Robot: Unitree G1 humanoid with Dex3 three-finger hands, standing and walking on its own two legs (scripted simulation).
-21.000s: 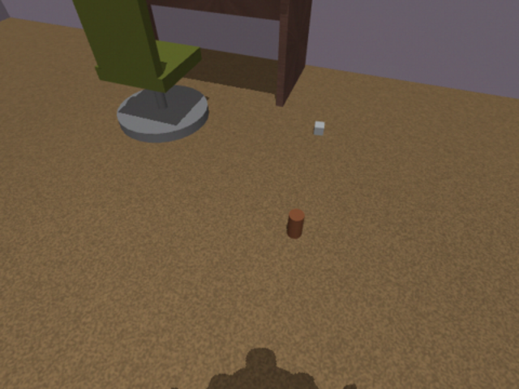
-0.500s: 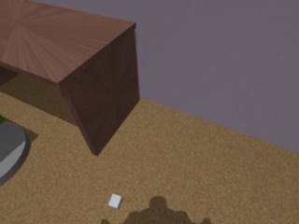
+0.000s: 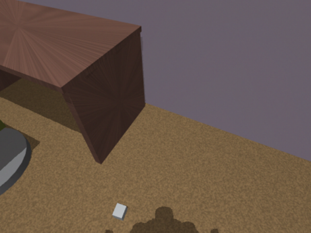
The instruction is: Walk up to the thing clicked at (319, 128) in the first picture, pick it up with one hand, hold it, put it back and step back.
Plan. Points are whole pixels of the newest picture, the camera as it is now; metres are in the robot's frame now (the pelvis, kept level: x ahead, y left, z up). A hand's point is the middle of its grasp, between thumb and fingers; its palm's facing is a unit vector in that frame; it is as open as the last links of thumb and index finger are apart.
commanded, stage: stand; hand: left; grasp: from above
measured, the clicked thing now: (120, 211) +0.39 +0.23 -0.75
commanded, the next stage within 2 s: rise first in 0.64 s
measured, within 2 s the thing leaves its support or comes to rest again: neither
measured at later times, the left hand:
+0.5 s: hand out of the picture +0.07 +0.26 -0.16, palm faces -0.03 -0.94 -0.35, open 7.4 cm
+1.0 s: hand out of the picture +0.15 +0.26 -0.17, palm faces -0.03 -0.93 -0.38, open 9.2 cm
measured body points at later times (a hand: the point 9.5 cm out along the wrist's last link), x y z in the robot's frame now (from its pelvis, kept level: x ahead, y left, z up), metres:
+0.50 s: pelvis +0.00 +0.00 +0.00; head +0.01 +0.00 +0.45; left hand +0.07 +0.30 -0.13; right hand +0.06 -0.30 -0.13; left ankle -0.01 +0.13 -0.75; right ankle -0.01 -0.12 -0.75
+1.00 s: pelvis -0.01 +0.00 -0.02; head +0.05 +0.01 +0.42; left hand +0.15 +0.30 -0.15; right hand +0.09 -0.26 -0.14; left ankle -0.01 +0.13 -0.75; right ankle -0.01 -0.12 -0.75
